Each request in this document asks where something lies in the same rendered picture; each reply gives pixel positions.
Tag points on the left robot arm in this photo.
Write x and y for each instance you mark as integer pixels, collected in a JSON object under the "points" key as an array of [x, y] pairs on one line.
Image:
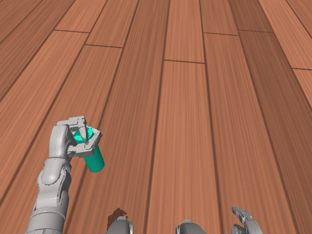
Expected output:
{"points": [[50, 209]]}

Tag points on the right robot hand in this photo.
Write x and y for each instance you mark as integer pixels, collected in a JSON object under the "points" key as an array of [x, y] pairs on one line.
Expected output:
{"points": [[250, 226]]}

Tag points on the left robot hand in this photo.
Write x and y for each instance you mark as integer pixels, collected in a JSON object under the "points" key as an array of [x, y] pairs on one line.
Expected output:
{"points": [[62, 143]]}

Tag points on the can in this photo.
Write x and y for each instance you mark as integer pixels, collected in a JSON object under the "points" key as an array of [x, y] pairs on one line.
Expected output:
{"points": [[95, 163]]}

